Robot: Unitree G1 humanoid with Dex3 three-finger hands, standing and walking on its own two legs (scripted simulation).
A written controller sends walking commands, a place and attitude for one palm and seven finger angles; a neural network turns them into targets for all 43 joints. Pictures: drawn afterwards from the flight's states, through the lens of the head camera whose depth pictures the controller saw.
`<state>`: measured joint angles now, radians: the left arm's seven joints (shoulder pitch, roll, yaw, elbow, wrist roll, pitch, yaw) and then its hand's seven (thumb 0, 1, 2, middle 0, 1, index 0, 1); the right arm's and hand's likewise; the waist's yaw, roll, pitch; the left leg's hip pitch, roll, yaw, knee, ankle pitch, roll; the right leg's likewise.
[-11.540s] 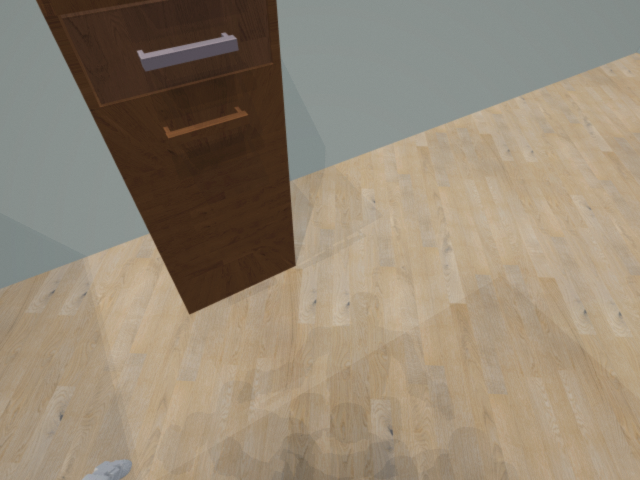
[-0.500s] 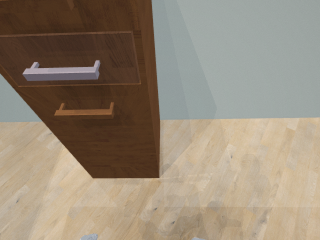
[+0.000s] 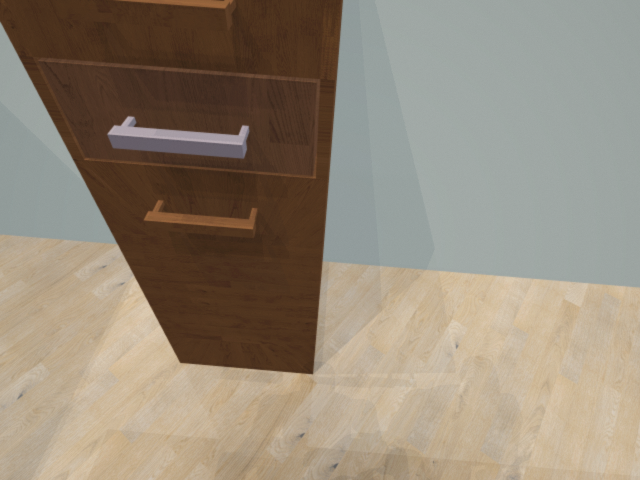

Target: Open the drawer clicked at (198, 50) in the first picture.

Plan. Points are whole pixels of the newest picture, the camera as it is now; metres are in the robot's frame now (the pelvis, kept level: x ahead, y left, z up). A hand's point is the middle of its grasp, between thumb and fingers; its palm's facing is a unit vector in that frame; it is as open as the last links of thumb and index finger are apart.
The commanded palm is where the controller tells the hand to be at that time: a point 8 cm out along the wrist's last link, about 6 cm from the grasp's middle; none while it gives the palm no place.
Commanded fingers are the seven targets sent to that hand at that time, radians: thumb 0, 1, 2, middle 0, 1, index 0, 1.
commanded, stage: come to a stop and stand still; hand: left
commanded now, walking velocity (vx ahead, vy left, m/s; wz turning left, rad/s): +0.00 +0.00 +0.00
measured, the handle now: (183, 134) +0.54 +0.26 +0.14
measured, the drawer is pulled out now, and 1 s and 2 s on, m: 0.00 0.00 0.00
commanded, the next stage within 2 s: look again from close up in 0.62 s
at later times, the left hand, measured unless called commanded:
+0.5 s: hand out of the picture -0.03 +0.14 -0.17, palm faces +0.03 -0.99 -0.15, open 7.3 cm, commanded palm none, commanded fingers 0.00 0.90 0.90 -0.20 -0.30 -0.20 -0.30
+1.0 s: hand out of the picture +0.01 +0.19 -0.17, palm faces +0.02 -0.98 -0.20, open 7.4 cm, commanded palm none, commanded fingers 0.00 0.90 0.90 -0.20 -0.30 -0.20 -0.30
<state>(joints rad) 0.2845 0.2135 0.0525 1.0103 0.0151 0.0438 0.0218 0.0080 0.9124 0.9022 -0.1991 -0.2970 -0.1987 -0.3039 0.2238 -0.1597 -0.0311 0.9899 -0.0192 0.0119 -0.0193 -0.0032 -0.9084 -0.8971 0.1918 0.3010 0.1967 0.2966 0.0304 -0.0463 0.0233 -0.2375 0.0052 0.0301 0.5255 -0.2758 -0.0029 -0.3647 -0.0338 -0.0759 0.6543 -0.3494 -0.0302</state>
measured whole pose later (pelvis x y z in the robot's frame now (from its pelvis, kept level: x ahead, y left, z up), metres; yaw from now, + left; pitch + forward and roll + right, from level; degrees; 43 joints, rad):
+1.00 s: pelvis +0.00 +0.02 +0.00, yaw -1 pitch -1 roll -1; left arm 0.30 0.15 0.00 1.08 0.01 -0.02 0.04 0.01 0.91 0.90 -0.20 -0.30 -0.20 -0.30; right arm 0.31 -0.15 0.00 1.07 -0.02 -0.02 -0.03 0.01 -0.93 -0.90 0.19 0.30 0.20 0.30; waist 0.00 0.02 0.00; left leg -0.22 0.00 0.04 0.55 -0.32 0.03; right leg -0.19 0.00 -0.03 0.52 -0.32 0.00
